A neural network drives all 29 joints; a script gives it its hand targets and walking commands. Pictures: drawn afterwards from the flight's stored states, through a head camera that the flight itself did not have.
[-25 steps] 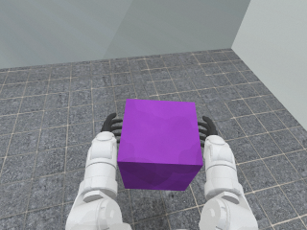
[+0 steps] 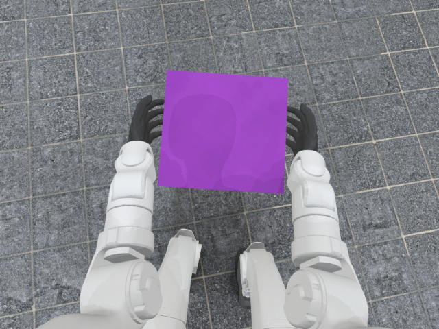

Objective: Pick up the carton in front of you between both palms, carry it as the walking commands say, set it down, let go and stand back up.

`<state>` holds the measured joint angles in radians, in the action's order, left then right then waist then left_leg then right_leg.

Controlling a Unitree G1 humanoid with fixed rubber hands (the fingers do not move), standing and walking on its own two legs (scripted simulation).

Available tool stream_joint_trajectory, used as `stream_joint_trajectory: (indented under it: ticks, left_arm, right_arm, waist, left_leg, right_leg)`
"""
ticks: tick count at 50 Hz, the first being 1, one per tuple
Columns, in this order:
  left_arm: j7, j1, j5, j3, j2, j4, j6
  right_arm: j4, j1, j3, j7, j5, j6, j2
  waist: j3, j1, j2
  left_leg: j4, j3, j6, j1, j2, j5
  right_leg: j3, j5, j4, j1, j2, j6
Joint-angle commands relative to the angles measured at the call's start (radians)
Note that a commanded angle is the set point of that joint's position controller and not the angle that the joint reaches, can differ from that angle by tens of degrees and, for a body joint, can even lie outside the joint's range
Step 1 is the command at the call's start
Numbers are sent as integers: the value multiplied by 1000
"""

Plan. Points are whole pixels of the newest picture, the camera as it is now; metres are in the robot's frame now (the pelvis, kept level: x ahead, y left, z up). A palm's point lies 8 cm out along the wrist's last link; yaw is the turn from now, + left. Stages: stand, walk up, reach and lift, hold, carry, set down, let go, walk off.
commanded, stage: set down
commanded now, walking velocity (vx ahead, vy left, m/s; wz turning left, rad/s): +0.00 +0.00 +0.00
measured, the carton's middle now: (222, 143) +0.44 +0.04 -0.16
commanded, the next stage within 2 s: none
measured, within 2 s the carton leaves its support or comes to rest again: rests again in 1.50 s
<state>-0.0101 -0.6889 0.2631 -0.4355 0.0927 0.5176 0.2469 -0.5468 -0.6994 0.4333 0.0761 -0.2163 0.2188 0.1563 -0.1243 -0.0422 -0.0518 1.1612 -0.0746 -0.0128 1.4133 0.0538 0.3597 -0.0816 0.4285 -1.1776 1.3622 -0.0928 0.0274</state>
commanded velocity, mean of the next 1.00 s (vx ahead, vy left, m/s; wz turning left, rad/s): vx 0.00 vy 0.00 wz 0.00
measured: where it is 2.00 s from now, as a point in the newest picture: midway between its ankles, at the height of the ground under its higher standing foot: (213, 281)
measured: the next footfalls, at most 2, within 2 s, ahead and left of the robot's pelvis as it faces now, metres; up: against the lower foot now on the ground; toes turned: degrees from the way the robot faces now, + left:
none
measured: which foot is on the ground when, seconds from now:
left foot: down 0.00-1.00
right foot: down 0.00-1.00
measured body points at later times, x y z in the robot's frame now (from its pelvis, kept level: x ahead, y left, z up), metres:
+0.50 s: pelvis -0.02 +0.00 -0.12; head +0.26 +0.04 +0.22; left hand +0.45 +0.23 -0.23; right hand +0.47 -0.07 -0.23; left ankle +0.08 +0.12 -0.62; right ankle +0.05 -0.13 -0.62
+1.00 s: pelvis -0.05 +0.01 -0.23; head +0.31 +0.07 +0.04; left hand +0.48 +0.26 -0.38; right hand +0.51 -0.04 -0.38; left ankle +0.08 +0.12 -0.62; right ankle +0.05 -0.13 -0.62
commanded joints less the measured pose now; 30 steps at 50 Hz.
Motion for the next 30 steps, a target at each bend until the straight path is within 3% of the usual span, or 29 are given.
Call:
stream_joint_trajectory:
  ticks: [1,7,18,30]
  left_arm:
    - [258,-522,-84,549,869,106,12]
    - [267,-584,-80,476,812,170,4]
    - [243,-748,-149,482,731,181,-9]
    - [238,-951,-173,444,643,212,25]
  right_arm:
    - [-104,-544,-569,-236,82,23,937]
    - [-142,-618,-513,-200,73,4,894]
    - [-110,-821,-542,-112,129,-30,832]
    - [-166,-1050,-481,-80,159,-5,760]
  waist:
    - [-800,-46,31]
    - [-832,-57,23]
    - [-1006,-93,29]
    - [-998,-120,38]
  left_leg:
    - [-28,72,-2,-514,83,-268]
    - [80,75,-2,-380,85,-294]
    - [282,102,-26,-243,91,-299]
    - [433,123,-37,-135,82,-224]
  right_leg:
    - [65,-183,73,-192,-83,18]
    - [75,-197,-33,-67,-96,28]
    - [117,-162,-256,53,-133,33]
    - [160,-59,-442,217,-153,26]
